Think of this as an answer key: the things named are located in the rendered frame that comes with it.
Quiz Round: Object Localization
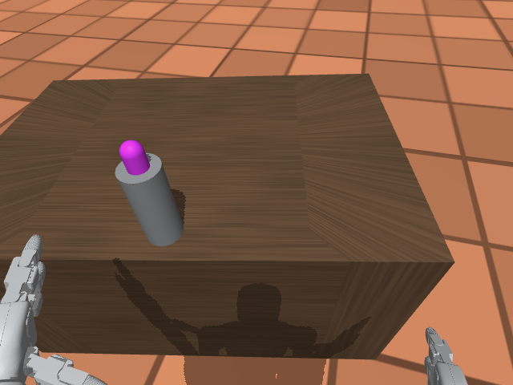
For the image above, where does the bottle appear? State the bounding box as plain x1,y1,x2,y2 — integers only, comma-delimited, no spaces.
115,140,184,246

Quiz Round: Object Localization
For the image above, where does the right robot hand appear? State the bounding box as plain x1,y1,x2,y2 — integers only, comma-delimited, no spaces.
424,327,468,385

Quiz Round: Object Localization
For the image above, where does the left robot hand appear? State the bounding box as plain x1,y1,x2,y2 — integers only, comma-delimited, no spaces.
0,234,107,385

